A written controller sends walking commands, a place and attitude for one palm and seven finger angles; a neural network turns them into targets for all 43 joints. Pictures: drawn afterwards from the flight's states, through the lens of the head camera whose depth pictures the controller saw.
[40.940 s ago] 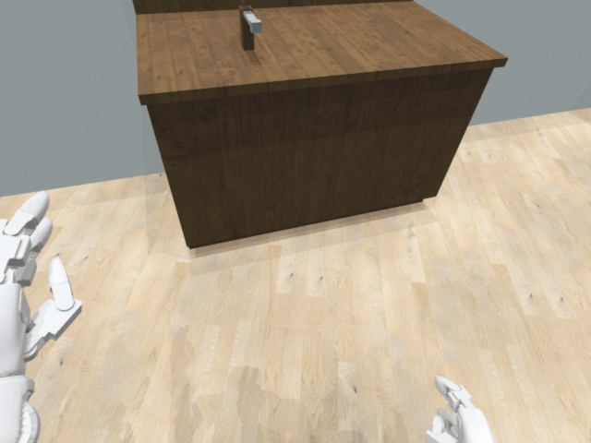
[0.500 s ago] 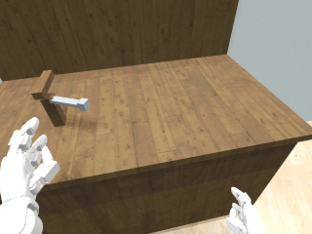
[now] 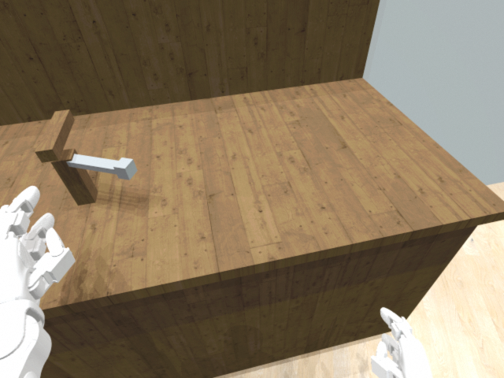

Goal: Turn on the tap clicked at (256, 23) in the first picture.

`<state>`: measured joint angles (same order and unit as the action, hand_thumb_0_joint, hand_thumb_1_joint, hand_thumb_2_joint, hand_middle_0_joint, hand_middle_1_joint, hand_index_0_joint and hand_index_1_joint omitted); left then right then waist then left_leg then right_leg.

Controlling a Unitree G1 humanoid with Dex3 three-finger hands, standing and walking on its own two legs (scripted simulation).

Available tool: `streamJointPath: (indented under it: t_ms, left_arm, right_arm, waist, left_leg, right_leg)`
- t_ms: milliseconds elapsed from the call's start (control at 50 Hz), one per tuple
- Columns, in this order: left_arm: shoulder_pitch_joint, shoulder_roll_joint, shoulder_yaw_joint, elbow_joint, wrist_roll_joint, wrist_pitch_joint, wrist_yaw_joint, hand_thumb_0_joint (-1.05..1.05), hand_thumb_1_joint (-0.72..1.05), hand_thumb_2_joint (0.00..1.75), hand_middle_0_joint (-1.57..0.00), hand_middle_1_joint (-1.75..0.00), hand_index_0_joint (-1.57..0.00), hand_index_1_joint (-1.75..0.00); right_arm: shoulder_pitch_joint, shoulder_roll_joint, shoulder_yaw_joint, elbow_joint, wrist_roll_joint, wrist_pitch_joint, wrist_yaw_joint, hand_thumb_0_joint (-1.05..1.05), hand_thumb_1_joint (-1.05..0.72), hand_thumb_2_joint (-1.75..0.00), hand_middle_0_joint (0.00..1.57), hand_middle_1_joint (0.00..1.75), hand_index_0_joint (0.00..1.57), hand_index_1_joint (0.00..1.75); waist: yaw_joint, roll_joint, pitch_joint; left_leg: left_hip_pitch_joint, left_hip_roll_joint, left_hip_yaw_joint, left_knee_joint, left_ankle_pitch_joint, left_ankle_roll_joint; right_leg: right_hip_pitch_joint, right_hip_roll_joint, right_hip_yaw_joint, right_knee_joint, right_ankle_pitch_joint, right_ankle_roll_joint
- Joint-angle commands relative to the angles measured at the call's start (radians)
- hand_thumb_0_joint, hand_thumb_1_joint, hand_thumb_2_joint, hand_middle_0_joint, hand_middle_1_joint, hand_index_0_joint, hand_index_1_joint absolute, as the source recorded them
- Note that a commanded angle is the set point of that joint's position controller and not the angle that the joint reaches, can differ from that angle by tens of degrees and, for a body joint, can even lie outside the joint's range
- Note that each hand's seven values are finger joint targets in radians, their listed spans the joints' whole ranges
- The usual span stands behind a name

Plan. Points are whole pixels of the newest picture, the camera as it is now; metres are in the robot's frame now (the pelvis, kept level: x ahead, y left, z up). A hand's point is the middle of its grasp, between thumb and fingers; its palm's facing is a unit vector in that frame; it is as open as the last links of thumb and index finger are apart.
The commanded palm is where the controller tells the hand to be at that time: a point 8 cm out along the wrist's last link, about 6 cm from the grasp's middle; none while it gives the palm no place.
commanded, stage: reach beside the lever's end, fingers flat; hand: left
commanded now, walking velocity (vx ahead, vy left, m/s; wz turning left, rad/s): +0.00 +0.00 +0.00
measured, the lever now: (125, 168) +0.42 +0.30 +0.12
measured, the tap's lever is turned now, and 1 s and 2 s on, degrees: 63 63 63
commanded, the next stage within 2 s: push the lever round in 1.66 s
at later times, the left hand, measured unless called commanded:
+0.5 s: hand (59, 240) +0.24 +0.31 +0.14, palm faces +0.57 -0.81 -0.11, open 7.6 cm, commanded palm +0.19 +0.35 +0.14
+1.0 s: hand (37, 230) +0.26 +0.38 +0.12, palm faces +0.60 -0.79 -0.11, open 7.8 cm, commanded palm +0.22 +0.41 +0.12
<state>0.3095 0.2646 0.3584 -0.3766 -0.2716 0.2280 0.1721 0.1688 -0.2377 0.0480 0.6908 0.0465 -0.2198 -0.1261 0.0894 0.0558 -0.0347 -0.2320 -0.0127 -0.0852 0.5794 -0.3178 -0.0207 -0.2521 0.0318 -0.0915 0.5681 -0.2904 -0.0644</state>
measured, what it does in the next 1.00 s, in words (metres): stands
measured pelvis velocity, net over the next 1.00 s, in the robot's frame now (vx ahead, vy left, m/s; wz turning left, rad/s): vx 0.00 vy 0.01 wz -0.01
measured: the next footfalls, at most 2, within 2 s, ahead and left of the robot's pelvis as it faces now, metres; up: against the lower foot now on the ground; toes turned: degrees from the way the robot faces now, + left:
none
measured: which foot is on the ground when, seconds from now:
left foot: down 0.00-1.00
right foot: down 0.00-1.00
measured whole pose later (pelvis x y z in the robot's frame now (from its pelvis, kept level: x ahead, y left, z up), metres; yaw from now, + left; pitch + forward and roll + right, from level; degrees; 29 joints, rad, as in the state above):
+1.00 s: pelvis +0.00 +0.01 +0.00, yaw +0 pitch +2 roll +0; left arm -0.03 0.42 0.56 0.25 -0.26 0.06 0.00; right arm 0.20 -0.26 0.03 0.72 0.05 -0.20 -0.14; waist 0.06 0.03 -0.03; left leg -0.32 -0.02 -0.07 0.61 -0.32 0.00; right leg -0.33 0.02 -0.08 0.57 -0.28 -0.05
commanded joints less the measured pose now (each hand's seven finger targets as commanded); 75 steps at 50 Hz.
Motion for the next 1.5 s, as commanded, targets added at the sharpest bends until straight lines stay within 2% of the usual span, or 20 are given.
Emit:
streamJointPath:
  t_ms: [0, 60, 240, 320, 380, 480, 520, 780, 840, 880, 940, 1100, 1140, 1200, 1240, 1280, 1340, 1400, 1440, 1480]
  left_arm:
    - [-0.135, 0.186, 0.103, -0.217, 0.012, -0.102, -0.003, 0.00, 0.90, 0.90, -0.19, -0.28, -0.19, -0.28]
    - [-0.124, 0.190, 0.117, -0.191, 0.014, -0.117, -0.006, 0.00, 0.90, 0.90, -0.19, -0.27, -0.19, -0.27]
    - [-0.248, 0.211, 0.110, -0.135, 0.026, -0.147, -0.017, 0.00, 0.90, 0.90, -0.18, -0.25, -0.18, -0.25]
    - [-0.265, 0.241, 0.136, -0.057, 0.021, -0.137, -0.023, 0.00, 0.90, 0.90, -0.18, -0.24, -0.18, -0.24]
    - [-0.307, 0.252, 0.142, -0.031, 0.027, -0.138, -0.026, 0.00, 0.90, 0.90, -0.18, -0.23, -0.18, -0.23]
    - [-0.314, 0.262, 0.163, 0.019, 0.020, -0.151, -0.036, 0.00, 0.90, 0.90, -0.17, -0.22, -0.17, -0.22]
    - [-0.291, 0.277, 0.183, 0.061, 0.012, -0.152, -0.049, 0.00, 0.90, 0.90, -0.17, -0.21, -0.17, -0.21]
    - [-0.479, 0.386, 0.238, 0.261, 0.013, -0.232, -0.131, 0.00, 0.90, 0.90, -0.16, -0.18, -0.16, -0.18]
    - [-0.524, 0.441, 0.276, 0.345, 0.013, -0.236, -0.145, 0.00, 0.90, 0.90, -0.16, -0.17, -0.16, -0.17]
    - [-0.541, 0.457, 0.282, 0.385, 0.010, -0.240, -0.158, 0.00, 0.90, 0.90, -0.16, -0.17, -0.16, -0.17]
    - [-0.555, 0.511, 0.322, 0.414, 0.023, -0.261, -0.170, 0.00, 0.90, 0.90, -0.15, -0.16, -0.15, -0.16]
    - [-0.646, 0.498, 0.285, 0.503, 0.024, -0.321, -0.208, 0.00, 0.90, 0.90, -0.15, -0.15, -0.15, -0.15]
    - [-0.605, 0.558, 0.347, 0.545, 0.031, -0.323, -0.207, 0.00, 0.90, 0.90, -0.15, -0.15, -0.15, -0.15]
    - [-0.663, 0.541, 0.313, 0.574, 0.030, -0.323, -0.224, 0.00, 0.90, 0.90, -0.15, -0.15, -0.15, -0.15]
    - [-0.696, 0.590, 0.345, 0.595, 0.044, -0.336, -0.220, 0.00, 0.90, 0.90, -0.15, -0.15, -0.15, -0.15]
    - [-0.720, 0.541, 0.296, 0.566, 0.043, -0.350, -0.225, 0.00, 0.90, 0.90, -0.15, -0.15, -0.15, -0.15]
    - [-0.655, 0.556, 0.328, 0.571, 0.044, -0.364, -0.224, 0.00, 0.90, 0.90, -0.15, -0.15, -0.15, -0.15]
    - [-0.585, 0.554, 0.354, 0.595, 0.026, -0.356, -0.232, 0.00, 0.90, 0.90, -0.15, -0.15, -0.15, -0.15]
    - [-0.575, 0.568, 0.372, 0.544, 0.032, -0.364, -0.226, 0.00, 0.90, 0.90, -0.15, -0.15, -0.15, -0.15]
    - [-0.538, 0.521, 0.342, 0.496, 0.029, -0.364, -0.221, 0.00, 0.90, 0.90, -0.15, -0.15, -0.15, -0.15]
  right_arm:
    - [-0.138, -0.101, -0.044, -0.172, -0.005, -0.069, -0.007, 0.00, -0.90, -0.90, 0.20, 0.30, 0.20, 0.30]
    - [-0.130, -0.102, -0.047, -0.167, -0.004, -0.067, -0.007, 0.00, -0.90, -0.90, 0.20, 0.30, 0.20, 0.30]
    - [-0.152, -0.105, -0.042, -0.151, 0.005, -0.070, -0.021, 0.00, -0.90, -0.90, 0.20, 0.30, 0.20, 0.30]
    - [-0.136, -0.114, -0.044, -0.149, -0.002, -0.064, -0.025, 0.00, -0.90, -0.90, 0.20, 0.30, 0.20, 0.30]
    - [-0.142, -0.108, -0.043, -0.149, 0.000, -0.056, -0.025, 0.00, -0.90, -0.90, 0.20, 0.30, 0.20, 0.30]
    - [-0.131, -0.114, -0.048, -0.152, -0.002, -0.049, -0.019, 0.00, -0.90, -0.90, 0.20, 0.30, 0.20, 0.30]
    - [-0.121, -0.119, -0.050, -0.148, -0.001, -0.045, -0.018, 0.00, -0.90, -0.90, 0.20, 0.30, 0.20, 0.30]
    - [-0.095, -0.139, -0.058, -0.122, 0.006, -0.049, -0.030, 0.00, -0.90, -0.90, 0.20, 0.30, 0.20, 0.30]
    - [-0.091, -0.147, -0.056, -0.111, 0.011, -0.049, -0.036, 0.00, -0.90, -0.90, 0.20, 0.30, 0.20, 0.30]
    - [-0.073, -0.155, -0.062, -0.116, 0.008, -0.046, -0.034, 0.00, -0.90, -0.90, 0.20, 0.30, 0.20, 0.30]
    - [-0.062, -0.156, -0.064, -0.113, 0.008, -0.042, -0.028, 0.00, -0.90, -0.90, 0.20, 0.30, 0.20, 0.30]
    - [-0.018, -0.167, -0.068, -0.118, 0.005, -0.046, -0.022, 0.00, -0.90, -0.90, 0.20, 0.30, 0.20, 0.30]
    - [-0.014, -0.172, -0.070, -0.112, 0.005, -0.041, -0.022, 0.00, -0.90, -0.90, 0.20, 0.30, 0.20, 0.30]
    - [0.006, -0.175, -0.072, -0.118, 0.004, -0.036, -0.021, 0.00, -0.90, -0.90, 0.20, 0.30, 0.20, 0.30]
    - [0.013, -0.177, -0.070, -0.107, 0.005, -0.032, -0.021, 0.00, -0.90, -0.90, 0.20, 0.30, 0.20, 0.30]
    - [0.022, -0.175, -0.073, -0.119, 0.000, -0.034, -0.017, 0.00, -0.90, -0.90, 0.20, 0.30, 0.20, 0.30]
    - [0.027, -0.174, -0.076, -0.118, -0.001, -0.029, -0.013, 0.00, -0.90, -0.90, 0.20, 0.30, 0.20, 0.30]
    - [0.039, -0.178, -0.083, -0.128, -0.002, -0.021, -0.008, 0.00, -0.90, -0.90, 0.20, 0.30, 0.20, 0.30]
    - [0.026, -0.168, -0.082, -0.130, 0.001, -0.019, -0.005, 0.00, -0.90, -0.90, 0.20, 0.30, 0.20, 0.30]
    - [0.031, -0.164, -0.085, -0.145, -0.004, -0.023, 0.000, 0.00, -0.90, -0.90, 0.20, 0.30, 0.20, 0.30]
  waist:
    - [0.004, -0.004, -0.126]
    - [0.002, -0.027, -0.122]
    - [-0.015, 0.020, -0.073]
    - [-0.012, -0.018, -0.102]
    - [-0.009, 0.024, -0.117]
    - [-0.009, -0.002, -0.136]
    - [-0.008, -0.029, -0.137]
    - [-0.032, 0.040, -0.152]
    - [-0.036, 0.005, -0.118]
    - [-0.036, -0.008, -0.162]
    - [-0.031, 0.048, -0.175]
    - [-0.057, 0.033, -0.179]
    - [-0.040, 0.038, -0.177]
    - [-0.058, 0.036, -0.191]
    - [-0.058, 0.054, -0.177]
    - [-0.066, 0.068, -0.217]
    - [-0.048, 0.075, -0.235]
    - [-0.039, 0.019, -0.236]
    - [-0.026, 0.087, -0.237]
    - [-0.024, 0.091, -0.250]
  left_leg:
    - [-0.019, -0.016, 0.028, -0.071, 0.231, 0.045]
    - [-0.023, -0.015, 0.028, -0.072, 0.244, 0.042]
    - [-0.022, -0.016, 0.016, -0.092, 0.165, 0.038]
    - [-0.035, -0.020, 0.016, -0.095, 0.161, 0.041]
    - [-0.028, -0.019, 0.016, -0.100, 0.175, 0.035]
    - [-0.027, -0.016, 0.021, -0.092, 0.218, 0.034]
    - [-0.040, -0.017, 0.026, -0.087, 0.225, 0.038]
    - [-0.051, -0.021, 0.027, -0.074, 0.190, 0.046]
    - [-0.085, -0.021, 0.022, -0.073, 0.150, 0.050]
    - [-0.090, -0.023, 0.024, -0.067, 0.157, 0.052]
    - [-0.093, -0.023, 0.029, -0.053, 0.189, 0.050]
    - [-0.099, -0.021, 0.016, -0.050, 0.162, 0.052]
    - [-0.115, -0.021, 0.015, -0.047, 0.172, 0.052]
    - [-0.118, -0.021, 0.015, -0.041, 0.170, 0.051]
    - [-0.127, -0.019, 0.009, -0.038, 0.160, 0.051]
    - [-0.102, -0.019, 0.011, -0.034, 0.175, 0.050]
    - [-0.094, -0.014, 0.008, -0.030, 0.226, 0.045]
    - [-0.119, -0.014, 0.010, -0.029, 0.247, 0.044]
    - [-0.102, -0.011, 0.010, -0.030, 0.282, 0.038]
    - [-0.077, -0.008, 0.007, -0.033, 0.315, 0.031]
  right_leg:
    - [0.078, -0.052, 0.053, -0.097, 0.211, 0.050]
    - [0.074, -0.050, 0.049, -0.092, 0.222, 0.050]
    - [0.024, -0.046, 0.048, -0.111, 0.104, 0.042]
    - [0.043, -0.044, 0.050, -0.112, 0.106, 0.046]
    - [0.053, -0.044, 0.049, -0.108, 0.120, 0.040]
    - [0.060, -0.040, 0.045, -0.097, 0.174, 0.041]
    - [0.066, -0.040, 0.048, -0.097, 0.194, 0.045]
    - [0.039, -0.037, 0.057, -0.094, 0.169, 0.041]
    - [0.023, -0.037, 0.060, -0.100, 0.126, 0.045]
    - [0.034, -0.037, 0.063, -0.096, 0.138, 0.047]
    - [0.042, -0.038, 0.065, -0.082, 0.174, 0.044]
    - [-0.010, -0.027, 0.052, -0.069, 0.144, 0.042]
    - [0.001, -0.027, 0.052, -0.066, 0.149, 0.040]
    - [-0.019, -0.025, 0.050, -0.059, 0.150, 0.042]
    - [-0.030, -0.024, 0.051, -0.058, 0.132, 0.039]
    - [-0.033, -0.022, 0.051, -0.052, 0.147, 0.038]
    - [-0.012, -0.020, 0.048, -0.041, 0.186, 0.034]
    - [0.003, -0.018, 0.043, -0.038, 0.213, 0.038]
    - [0.013, -0.021, 0.044, -0.033, 0.229, 0.033]
    - [0.005, -0.018, 0.036, -0.030, 0.235, 0.033]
